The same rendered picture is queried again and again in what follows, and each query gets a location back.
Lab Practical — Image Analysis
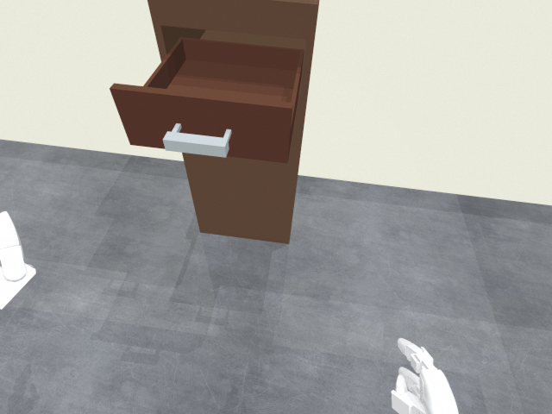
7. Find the drawer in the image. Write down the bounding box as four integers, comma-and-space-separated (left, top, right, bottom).
110, 37, 304, 163

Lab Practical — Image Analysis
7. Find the left robot hand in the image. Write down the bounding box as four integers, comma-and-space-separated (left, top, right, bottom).
0, 211, 36, 309

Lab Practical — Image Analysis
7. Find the cabinet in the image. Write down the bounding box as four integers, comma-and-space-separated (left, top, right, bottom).
147, 0, 319, 244

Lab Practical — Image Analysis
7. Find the right robot hand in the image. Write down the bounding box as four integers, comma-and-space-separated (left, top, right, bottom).
392, 338, 459, 414

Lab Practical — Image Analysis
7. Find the handle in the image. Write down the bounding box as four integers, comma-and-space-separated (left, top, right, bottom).
163, 123, 232, 158

